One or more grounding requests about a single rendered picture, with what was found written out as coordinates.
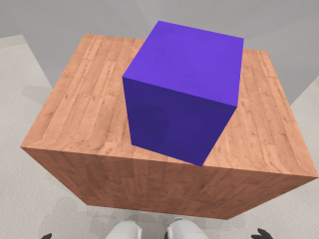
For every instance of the robot left thigh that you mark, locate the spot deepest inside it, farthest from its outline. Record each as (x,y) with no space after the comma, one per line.
(126,230)

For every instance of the right robot hand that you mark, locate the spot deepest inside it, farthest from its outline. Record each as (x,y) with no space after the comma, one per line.
(263,235)

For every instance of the pedestal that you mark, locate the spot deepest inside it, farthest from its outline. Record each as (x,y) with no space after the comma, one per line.
(82,137)

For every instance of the robot right shin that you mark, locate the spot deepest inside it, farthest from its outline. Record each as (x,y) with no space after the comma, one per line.
(176,219)

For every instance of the carton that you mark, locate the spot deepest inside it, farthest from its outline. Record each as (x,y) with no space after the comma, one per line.
(181,89)

